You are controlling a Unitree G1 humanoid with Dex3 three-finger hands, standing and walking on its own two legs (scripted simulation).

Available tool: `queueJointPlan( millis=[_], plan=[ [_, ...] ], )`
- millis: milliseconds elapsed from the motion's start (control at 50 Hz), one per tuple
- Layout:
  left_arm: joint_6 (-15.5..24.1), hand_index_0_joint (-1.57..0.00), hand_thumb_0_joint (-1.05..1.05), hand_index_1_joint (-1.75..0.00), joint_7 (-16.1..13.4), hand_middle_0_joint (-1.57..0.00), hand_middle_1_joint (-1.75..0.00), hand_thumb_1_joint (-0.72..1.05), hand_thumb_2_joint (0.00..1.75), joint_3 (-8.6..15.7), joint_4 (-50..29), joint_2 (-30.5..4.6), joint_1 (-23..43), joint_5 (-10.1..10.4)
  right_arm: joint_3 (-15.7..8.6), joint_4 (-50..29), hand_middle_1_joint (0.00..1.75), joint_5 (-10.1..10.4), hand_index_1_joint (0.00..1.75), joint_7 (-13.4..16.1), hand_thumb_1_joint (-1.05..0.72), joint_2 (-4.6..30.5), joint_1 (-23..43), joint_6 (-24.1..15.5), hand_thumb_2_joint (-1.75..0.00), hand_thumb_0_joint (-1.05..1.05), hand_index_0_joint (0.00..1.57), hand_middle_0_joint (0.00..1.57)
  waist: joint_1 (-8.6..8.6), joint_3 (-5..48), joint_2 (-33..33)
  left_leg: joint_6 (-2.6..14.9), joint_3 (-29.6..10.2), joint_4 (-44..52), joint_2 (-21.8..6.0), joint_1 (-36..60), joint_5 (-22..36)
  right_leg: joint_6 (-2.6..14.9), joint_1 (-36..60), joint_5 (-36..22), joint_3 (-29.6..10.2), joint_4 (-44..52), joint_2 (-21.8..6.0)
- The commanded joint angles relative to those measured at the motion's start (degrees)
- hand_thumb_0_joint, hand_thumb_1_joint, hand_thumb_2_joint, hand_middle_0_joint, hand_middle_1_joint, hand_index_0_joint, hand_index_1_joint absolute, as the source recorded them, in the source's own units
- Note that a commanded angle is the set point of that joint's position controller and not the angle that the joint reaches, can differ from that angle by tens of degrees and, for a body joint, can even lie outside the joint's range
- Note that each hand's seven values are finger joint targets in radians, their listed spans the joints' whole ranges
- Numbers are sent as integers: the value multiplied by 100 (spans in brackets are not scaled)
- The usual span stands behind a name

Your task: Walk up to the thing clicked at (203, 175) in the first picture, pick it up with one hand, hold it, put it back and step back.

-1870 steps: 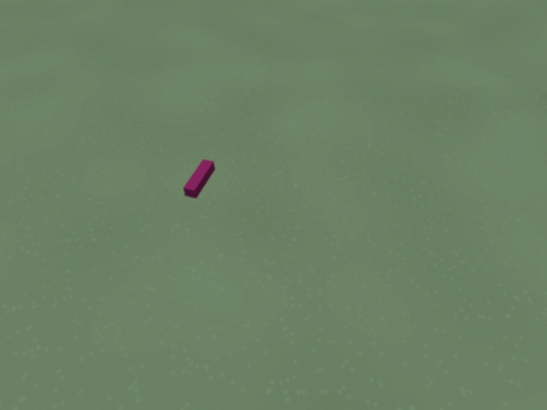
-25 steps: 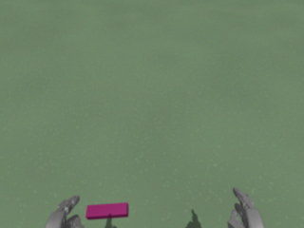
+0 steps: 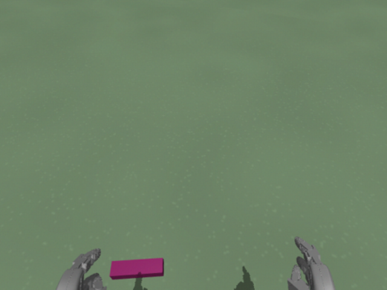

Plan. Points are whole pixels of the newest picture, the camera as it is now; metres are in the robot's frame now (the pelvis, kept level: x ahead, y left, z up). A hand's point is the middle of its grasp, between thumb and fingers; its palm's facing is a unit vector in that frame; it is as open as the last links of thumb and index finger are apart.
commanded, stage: home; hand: left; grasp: from above
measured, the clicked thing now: (137, 268) +0.38 +0.24 -0.69
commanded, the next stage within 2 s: stand in 0.66 s
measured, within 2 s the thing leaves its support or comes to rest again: neither
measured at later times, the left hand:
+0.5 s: hand out of the picture +0.17 +0.17 -0.04, palm faces +0.05 -0.98 -0.20, open 7.4 cm
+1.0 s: hand out of the picture +0.14 +0.22 -0.10, palm faces +0.01 -0.94 -0.33, open 7.4 cm
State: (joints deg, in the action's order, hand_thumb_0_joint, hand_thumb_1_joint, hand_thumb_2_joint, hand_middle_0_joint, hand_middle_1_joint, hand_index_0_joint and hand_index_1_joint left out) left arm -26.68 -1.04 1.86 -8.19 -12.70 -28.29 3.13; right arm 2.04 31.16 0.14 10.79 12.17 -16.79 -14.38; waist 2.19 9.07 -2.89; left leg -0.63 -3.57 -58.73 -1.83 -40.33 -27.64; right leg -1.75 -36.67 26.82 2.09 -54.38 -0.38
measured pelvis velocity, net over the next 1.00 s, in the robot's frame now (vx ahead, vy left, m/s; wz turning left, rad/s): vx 0.00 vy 0.00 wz -0.01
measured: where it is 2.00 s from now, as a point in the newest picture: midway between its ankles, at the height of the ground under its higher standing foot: outside the picture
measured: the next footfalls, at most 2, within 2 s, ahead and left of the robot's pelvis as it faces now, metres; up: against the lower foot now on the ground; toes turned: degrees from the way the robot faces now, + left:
none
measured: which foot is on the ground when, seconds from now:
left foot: down 0.00-1.00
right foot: down 0.00-1.00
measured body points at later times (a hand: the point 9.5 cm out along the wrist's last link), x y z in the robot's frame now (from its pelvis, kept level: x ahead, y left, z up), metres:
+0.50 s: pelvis +0.00 +0.00 +0.00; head +0.02 +0.00 +0.45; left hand +0.16 +0.23 -0.02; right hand +0.16 -0.25 -0.06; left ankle +0.02 +0.12 -0.68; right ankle +0.00 -0.14 -0.68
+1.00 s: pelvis +0.00 +0.00 +0.03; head +0.03 +0.00 +0.47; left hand +0.13 +0.27 -0.08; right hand +0.12 -0.28 -0.09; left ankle +0.02 +0.12 -0.68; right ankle +0.00 -0.14 -0.68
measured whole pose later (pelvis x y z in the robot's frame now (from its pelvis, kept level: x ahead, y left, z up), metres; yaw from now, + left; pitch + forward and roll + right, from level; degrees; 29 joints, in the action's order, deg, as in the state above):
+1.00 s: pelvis +0.00 +0.00 +0.03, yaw -1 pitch +1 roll +0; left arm -4.4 -1.9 2.2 37.0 -16.8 -12.3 -2.4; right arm -1.9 48.0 -3.3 0.9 16.5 -10.1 -2.4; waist -1.0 -1.6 0.8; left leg -0.2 -0.7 -47.1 -0.3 -25.0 -23.3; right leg -1.8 -23.8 24.1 -0.4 -46.8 -2.1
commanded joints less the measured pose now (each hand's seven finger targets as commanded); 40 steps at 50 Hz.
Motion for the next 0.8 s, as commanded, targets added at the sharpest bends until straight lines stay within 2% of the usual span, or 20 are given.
queueJointPlan(
  millis=[0,80,100,140,200,220,260,300,360,440,500,520,540,560,600,700,720,740,760,780],
  plan=[
    [262,-20,0,-30,-44,-20,-30,90,90,235,-985,-520,19,-86,-317,-883,30,-8,30,70,-90,700,392,-326,-90,0,20,20,1,353,-14,103,117,1056,148,624,995,171,86,-808,182,871,192],
    [278,-20,0,-30,-49,-20,-30,90,90,395,-1308,-728,238,-71,-345,-926,30,5,30,53,-90,765,421,-310,-90,0,20,20,-58,413,-144,89,40,1157,110,607,825,181,47,-667,206,830,206],
    [283,-20,0,-30,-53,-20,-30,90,90,375,-1313,-746,238,-79,-339,-911,30,8,30,57,-90,757,430,-312,-90,0,20,20,-40,378,-99,96,29,1159,110,589,773,176,36,-623,210,849,203],
    [226,-20,0,-30,-26,-20,-30,90,90,158,-974,-445,32,-48,-313,-925,30,8,30,53,-90,721,425,-323,-90,0,20,20,39,381,13,106,53,1110,116,618,895,172,32,-722,203,841,211],
    [268,-20,0,-30,-69,-20,-30,90,90,457,-1383,-787,224,-50,-338,-921,30,18,30,73,-90,744,398,-318,-90,0,20,20,-42,525,17,118,97,1036,139,657,982,165,118,-793,177,880,188],
    [250,-20,0,-30,-45,-20,-30,90,90,287,-1004,-574,30,-54,-328,-909,30,11,30,62,-90,750,388,-319,-90,0,20,20,23,446,28,118,108,1037,141,632,1016,167,103,-821,176,860,197],
    [244,-20,0,-30,-45,-20,-30,90,90,253,-1003,-488,36,-43,-319,-927,30,11,30,75,-90,713,423,-325,-90,0,20,20,-12,349,-15,105,81,1049,125,573,945,169,23,-774,187,849,187],
    [304,-20,0,-30,-70,-20,-30,90,90,440,-1335,-747,254,-60,-344,-908,30,8,30,70,-90,744,406,-322,-90,0,20,20,-67,432,-59,98,79,1097,121,590,848,170,63,-674,191,848,200],
    [297,-20,0,-30,-36,-20,-30,90,90,243,-986,-485,-37,-40,-330,-942,30,1,30,54,-90,731,408,-310,-90,0,20,20,21,476,-3,102,80,1059,132,632,997,169,100,-808,198,812,206],
    [308,-20,0,-30,-51,-20,-30,90,90,379,-1186,-702,148,-53,-334,-917,30,20,30,60,-90,724,403,-287,-90,0,20,20,-31,360,34,119,124,1016,147,550,935,165,51,-763,170,890,186],
    [270,-20,0,-30,-35,-20,-30,90,90,253,-983,-511,-31,-18,-321,-933,30,15,30,55,-90,710,414,-283,-90,0,20,20,25,413,64,128,133,982,153,577,1013,151,81,-861,165,873,184],
    [273,-20,0,-30,-35,-20,-30,90,90,298,-1042,-534,-1,-11,-334,-960,30,20,30,53,-90,731,416,-283,-90,0,20,20,-2,444,56,122,127,985,153,556,1017,155,84,-849,167,871,187],
    [320,-20,0,-30,-63,-20,-30,90,90,476,-1409,-801,239,-32,-353,-931,30,18,30,60,-90,740,388,-267,-90,0,20,20,-69,503,-38,113,145,986,154,582,1006,164,92,-824,159,868,180],
    [286,-20,0,-30,-53,-20,-30,90,90,329,-1061,-616,14,-50,-345,-934,30,16,30,61,-90,727,388,-261,-90,0,20,20,22,542,29,123,150,945,164,647,1123,152,104,-940,155,869,180],
    [272,-20,0,-30,-38,-20,-30,90,90,250,-959,-497,-33,-28,-334,-958,30,14,30,56,-90,720,411,-275,-90,0,20,20,33,477,136,136,150,913,173,583,1104,139,100,-968,144,896,171],
    [353,-20,0,-30,-61,-20,-30,90,90,427,-1318,-760,237,-35,-347,-927,30,19,30,67,-90,727,376,-255,-90,0,20,20,-3,481,-1,129,164,936,176,592,1000,140,91,-863,135,911,166],
    [307,-20,0,-30,-44,-20,-30,90,90,259,-857,-487,-91,-36,-332,-949,30,21,30,61,-90,711,400,-261,-90,0,20,20,39,380,142,127,140,962,157,574,1032,143,73,-886,162,877,192],
    [1553,-20,0,-30,-267,-20,-30,90,90,280,1154,-1121,1788,-709,-553,498,30,-672,30,-280,-90,1366,734,379,-90,0,20,20,-417,-854,362,385,-100,1394,-135,820,2183,451,993,-1004,-248,979,-200],
    [1956,-20,0,-30,-244,-20,-30,90,90,419,1890,-1256,1109,-712,-668,468,30,-652,30,-480,-90,1427,824,624,-90,0,20,20,-461,-424,706,443,127,1308,-56,1160,2058,581,1149,-1040,-701,1321,-347],
    [2136,-20,0,-30,-206,-20,-30,90,90,415,2186,-1328,1154,-725,-706,381,30,-664,30,-571,-90,1479,716,747,-90,0,20,20,-285,-370,744,427,68,1304,9,1241,1943,710,1043,-1076,-845,1384,-317]
  ],
)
